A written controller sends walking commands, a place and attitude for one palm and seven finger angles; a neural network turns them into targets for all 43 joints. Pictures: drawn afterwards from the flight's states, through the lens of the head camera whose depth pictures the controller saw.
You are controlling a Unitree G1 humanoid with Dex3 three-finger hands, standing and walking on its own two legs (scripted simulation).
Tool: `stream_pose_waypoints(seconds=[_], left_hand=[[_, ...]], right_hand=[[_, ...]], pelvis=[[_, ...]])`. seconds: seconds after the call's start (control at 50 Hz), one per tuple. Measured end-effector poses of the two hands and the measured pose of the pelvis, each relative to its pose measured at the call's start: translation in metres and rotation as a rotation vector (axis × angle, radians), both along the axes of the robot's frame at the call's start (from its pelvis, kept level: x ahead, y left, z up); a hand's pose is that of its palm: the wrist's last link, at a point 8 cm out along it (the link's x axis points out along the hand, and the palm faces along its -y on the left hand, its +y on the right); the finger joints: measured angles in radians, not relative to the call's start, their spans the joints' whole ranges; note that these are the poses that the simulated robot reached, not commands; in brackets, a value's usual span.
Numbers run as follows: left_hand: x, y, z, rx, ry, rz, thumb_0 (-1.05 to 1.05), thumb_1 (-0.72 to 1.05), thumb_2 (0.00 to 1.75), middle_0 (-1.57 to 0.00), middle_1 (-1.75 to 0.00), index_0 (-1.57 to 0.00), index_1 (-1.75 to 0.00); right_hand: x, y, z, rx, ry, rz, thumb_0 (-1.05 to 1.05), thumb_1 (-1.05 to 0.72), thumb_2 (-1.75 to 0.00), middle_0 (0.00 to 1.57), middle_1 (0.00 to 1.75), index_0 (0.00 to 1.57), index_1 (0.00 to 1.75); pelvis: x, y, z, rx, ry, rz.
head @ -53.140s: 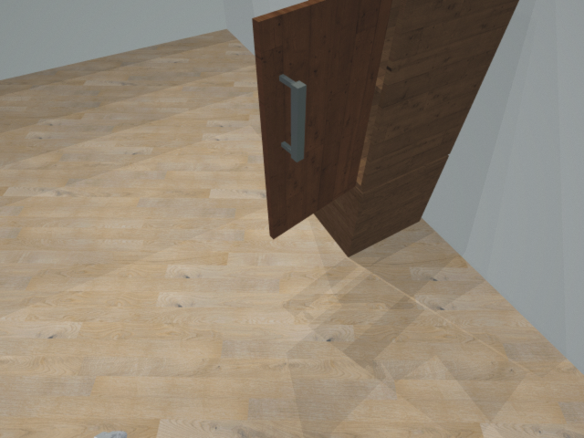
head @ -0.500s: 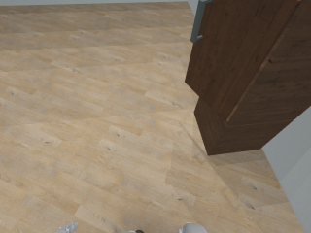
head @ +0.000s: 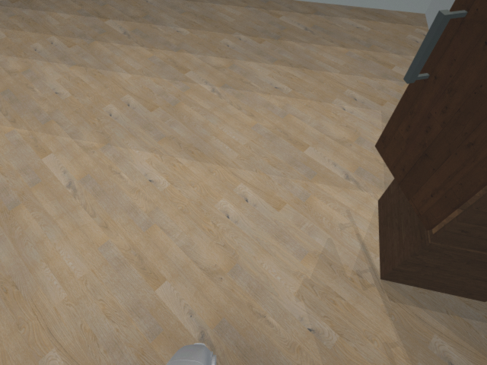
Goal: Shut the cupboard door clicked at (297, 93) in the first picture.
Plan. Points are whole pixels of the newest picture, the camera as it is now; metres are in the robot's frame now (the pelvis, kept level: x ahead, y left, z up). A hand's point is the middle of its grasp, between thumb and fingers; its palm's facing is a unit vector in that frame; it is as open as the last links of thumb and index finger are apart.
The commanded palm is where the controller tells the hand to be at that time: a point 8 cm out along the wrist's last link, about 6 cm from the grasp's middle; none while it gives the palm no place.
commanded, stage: walk to a spot facing it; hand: left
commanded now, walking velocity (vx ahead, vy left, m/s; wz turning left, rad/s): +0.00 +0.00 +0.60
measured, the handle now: (433, 49) +0.79 -0.42 +0.06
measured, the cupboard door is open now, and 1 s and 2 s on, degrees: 25 25 25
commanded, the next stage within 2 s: turn to face it in 1.36 s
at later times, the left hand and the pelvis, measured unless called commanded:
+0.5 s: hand (116, 341) +0.16 +0.25 -0.14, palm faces +0.22 -0.95 -0.24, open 7.4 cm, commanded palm none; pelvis +0.08 +0.02 +0.00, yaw +14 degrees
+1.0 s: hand out of the picture +0.09 +0.20 -0.19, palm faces +0.63 -0.76 -0.18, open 7.4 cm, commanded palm none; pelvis +0.25 +0.09 -0.02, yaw +36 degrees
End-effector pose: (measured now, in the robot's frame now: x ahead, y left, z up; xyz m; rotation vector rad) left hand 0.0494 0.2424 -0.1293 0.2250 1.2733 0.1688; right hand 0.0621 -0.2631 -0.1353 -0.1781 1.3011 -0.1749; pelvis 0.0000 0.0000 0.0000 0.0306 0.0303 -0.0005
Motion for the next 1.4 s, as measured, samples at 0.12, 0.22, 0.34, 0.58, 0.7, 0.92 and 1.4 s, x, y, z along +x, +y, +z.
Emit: stream_pose_waypoints(seconds=[0.12,0.22,0.34,0.58,0.7,0.92,1.4], left_hand=[[-0.039,0.032,-0.029,-0.028,0.071,0.131,0.00,0.90,0.90,-0.21,-0.30,-0.20,-0.30],[-0.036,0.051,-0.022,-0.027,0.085,0.177,0.01,0.91,0.90,-0.20,-0.30,-0.20,-0.30],[0.011,0.060,-0.003,-0.031,-0.064,0.192,0.01,0.91,0.90,-0.20,-0.30,-0.20,-0.30],[0.117,0.038,0.016,0.038,-0.261,0.204,0.00,0.91,0.90,-0.20,-0.30,-0.20,-0.30],[0.089,0.019,0.020,0.025,-0.157,0.358,0.00,0.91,0.90,-0.21,-0.30,-0.20,-0.30],[0.024,-0.013,-0.010,-0.111,0.115,0.659,0.00,0.91,0.90,-0.20,-0.30,-0.20,-0.30],[0.241,0.229,0.012,0.004,-0.279,0.720,0.00,0.91,0.90,-0.20,-0.30,-0.19,-0.30]], right_hand=[[0.067,0.037,0.002,-0.032,-0.093,0.150,0.00,-0.91,-0.90,0.20,0.30,0.19,0.30],[0.088,0.058,0.019,-0.051,-0.147,0.203,0.00,-0.90,-0.90,0.20,0.30,0.20,0.30],[0.084,0.063,0.024,-0.037,-0.096,0.233,0.00,-0.90,-0.90,0.21,0.30,0.20,0.30],[0.104,0.023,-0.019,0.006,0.109,0.233,0.00,-0.90,-0.90,0.21,0.30,0.20,0.30],[0.187,0.035,-0.005,0.021,0.077,0.342,0.01,-0.91,-0.90,0.20,0.30,0.20,0.30],[0.367,0.154,0.005,0.040,-0.059,0.644,0.00,-0.91,-0.90,0.20,0.30,0.19,0.30],[0.454,0.306,0.019,-0.002,0.016,0.740,0.00,-0.90,-0.90,0.21,0.30,0.20,0.30]], pelvis=[[0.009,0.022,-0.016,-0.014,0.001,0.076],[0.019,0.031,-0.005,-0.046,-0.006,0.116],[0.038,0.032,0.005,-0.057,-0.016,0.177],[0.114,0.005,-0.011,-0.024,-0.018,0.308],[0.155,0.010,0.005,-0.005,-0.014,0.401],[0.224,0.056,-0.002,-0.035,-0.016,0.584],[0.360,0.211,0.010,-0.040,-0.045,0.789]])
